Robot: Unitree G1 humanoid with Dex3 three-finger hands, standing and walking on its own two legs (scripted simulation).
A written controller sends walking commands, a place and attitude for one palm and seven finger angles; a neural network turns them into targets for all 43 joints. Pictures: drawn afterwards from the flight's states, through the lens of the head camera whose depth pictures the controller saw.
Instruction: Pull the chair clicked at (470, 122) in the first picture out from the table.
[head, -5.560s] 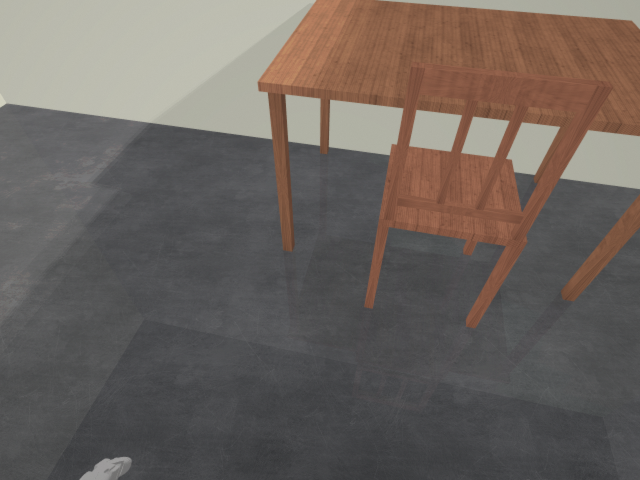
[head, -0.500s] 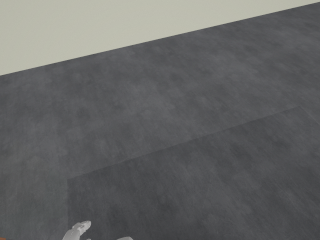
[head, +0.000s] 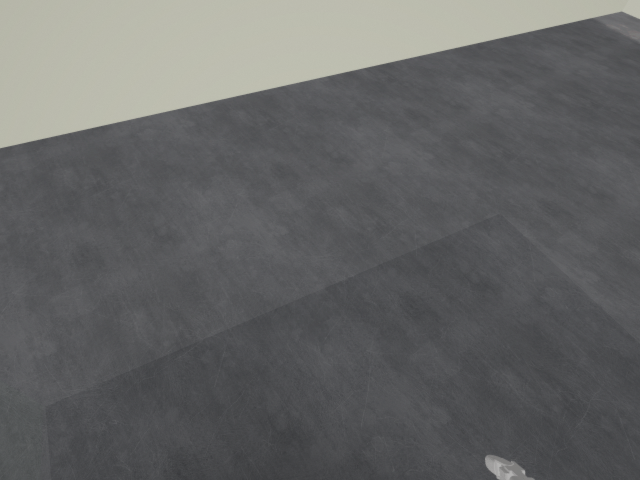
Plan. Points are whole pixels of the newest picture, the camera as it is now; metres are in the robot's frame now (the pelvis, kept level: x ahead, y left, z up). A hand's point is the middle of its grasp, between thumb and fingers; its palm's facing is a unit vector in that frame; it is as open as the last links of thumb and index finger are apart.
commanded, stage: walk to a spot facing it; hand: left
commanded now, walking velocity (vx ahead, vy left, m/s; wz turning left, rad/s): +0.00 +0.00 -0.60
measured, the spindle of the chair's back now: out of the picture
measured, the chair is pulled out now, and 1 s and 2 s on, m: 0.00 0.00 0.00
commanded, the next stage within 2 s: turn to face it in 0.50 s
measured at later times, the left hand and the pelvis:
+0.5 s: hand (237, 415) +0.22 +0.15 -0.17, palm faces -0.33 -0.92 -0.22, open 7.4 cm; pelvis +0.05 +0.00 -0.01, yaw -20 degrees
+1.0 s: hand (260, 417) +0.23 +0.12 -0.18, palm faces -0.23 -0.96 -0.16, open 7.3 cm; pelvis +0.09 -0.02 -0.01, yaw -16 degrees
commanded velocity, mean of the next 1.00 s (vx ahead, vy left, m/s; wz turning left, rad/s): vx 0.00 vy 0.00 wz -0.08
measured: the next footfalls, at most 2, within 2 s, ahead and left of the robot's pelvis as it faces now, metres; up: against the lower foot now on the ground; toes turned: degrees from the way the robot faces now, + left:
left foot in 0.02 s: +0.05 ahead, +0.11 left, +0.00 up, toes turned +0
right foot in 0.54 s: +0.08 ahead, -0.13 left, +0.00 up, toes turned -28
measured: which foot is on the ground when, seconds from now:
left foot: up 0.00-0.00, down 0.02-0.54, up 0.56-1.00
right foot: down 0.00-0.02, up 0.04-0.52, down 0.54-1.00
